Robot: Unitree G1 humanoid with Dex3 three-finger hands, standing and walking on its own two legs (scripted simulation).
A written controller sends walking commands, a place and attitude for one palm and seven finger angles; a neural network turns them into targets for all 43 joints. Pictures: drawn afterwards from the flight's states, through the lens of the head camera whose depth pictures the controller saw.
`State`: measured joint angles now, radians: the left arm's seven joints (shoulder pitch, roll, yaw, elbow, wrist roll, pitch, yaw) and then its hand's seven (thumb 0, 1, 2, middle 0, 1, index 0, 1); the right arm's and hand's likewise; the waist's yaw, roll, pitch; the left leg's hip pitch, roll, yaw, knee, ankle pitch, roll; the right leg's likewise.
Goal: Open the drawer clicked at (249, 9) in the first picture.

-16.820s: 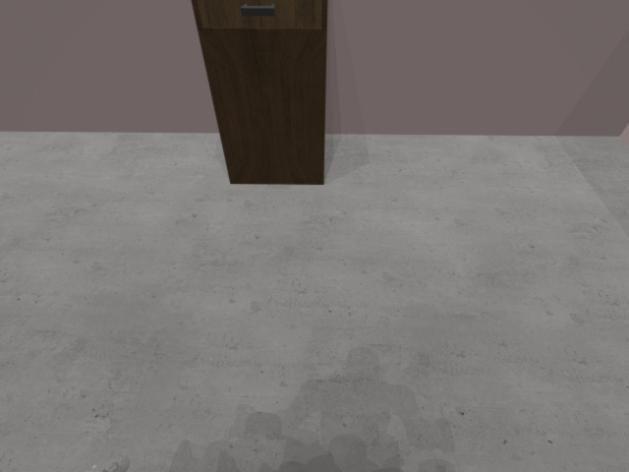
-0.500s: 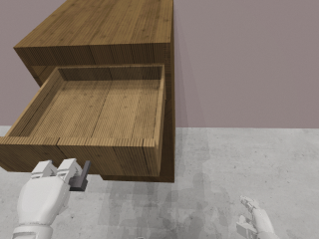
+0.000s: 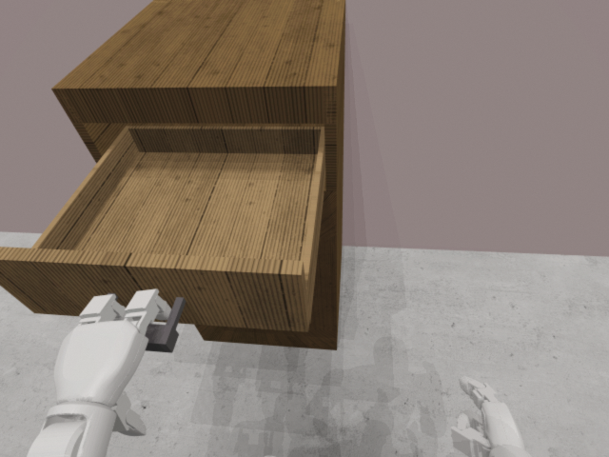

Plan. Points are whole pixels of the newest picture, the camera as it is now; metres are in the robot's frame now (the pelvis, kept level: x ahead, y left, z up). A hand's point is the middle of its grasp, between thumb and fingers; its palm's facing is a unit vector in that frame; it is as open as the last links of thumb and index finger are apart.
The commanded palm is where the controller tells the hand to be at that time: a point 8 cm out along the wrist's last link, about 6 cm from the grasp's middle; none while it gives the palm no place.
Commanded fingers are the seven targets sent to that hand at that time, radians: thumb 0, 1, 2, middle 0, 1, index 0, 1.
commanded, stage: lift the hand off the handle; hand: left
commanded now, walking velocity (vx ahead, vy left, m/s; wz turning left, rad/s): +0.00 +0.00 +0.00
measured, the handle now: (136, 319) +0.25 +0.25 +0.07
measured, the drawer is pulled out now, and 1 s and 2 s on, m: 0.30 0.29 0.29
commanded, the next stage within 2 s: draw the hand back to the body in 1.56 s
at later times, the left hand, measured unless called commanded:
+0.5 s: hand (134, 342) +0.22 +0.24 +0.07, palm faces +0.06 -0.11 -0.99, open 13.6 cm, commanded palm +0.20 +0.24 +0.13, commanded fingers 0.00 -0.50 0.30 -0.30 -1.20 -0.30 -1.20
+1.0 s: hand (94, 315) +0.22 +0.25 +0.15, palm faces +0.13 -0.11 -0.99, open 13.8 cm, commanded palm +0.19 +0.24 +0.20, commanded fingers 0.00 -0.50 0.30 -0.30 -1.20 -0.30 -1.20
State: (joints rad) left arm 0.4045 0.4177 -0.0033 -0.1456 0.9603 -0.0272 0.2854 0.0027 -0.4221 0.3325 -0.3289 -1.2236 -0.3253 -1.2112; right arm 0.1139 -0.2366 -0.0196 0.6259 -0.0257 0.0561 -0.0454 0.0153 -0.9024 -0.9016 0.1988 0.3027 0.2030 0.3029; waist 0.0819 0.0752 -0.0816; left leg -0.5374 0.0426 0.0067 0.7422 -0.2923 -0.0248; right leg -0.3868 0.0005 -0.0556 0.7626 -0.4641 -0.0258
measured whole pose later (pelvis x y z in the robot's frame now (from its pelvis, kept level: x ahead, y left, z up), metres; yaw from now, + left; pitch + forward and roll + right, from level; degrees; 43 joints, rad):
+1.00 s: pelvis +0.01 +0.01 +0.02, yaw +0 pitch +0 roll +0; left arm 0.37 0.50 0.02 -0.43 0.85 0.10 0.06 0.00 -0.49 0.30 -0.32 -1.20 -0.32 -1.20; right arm 0.07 -0.24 0.03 0.61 0.01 0.08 -0.03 0.02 -0.90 -0.90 0.20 0.30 0.20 0.30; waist 0.11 0.11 -0.04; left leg -0.33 0.02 0.02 0.55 -0.22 -0.01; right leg -0.17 -0.02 -0.05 0.55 -0.38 0.00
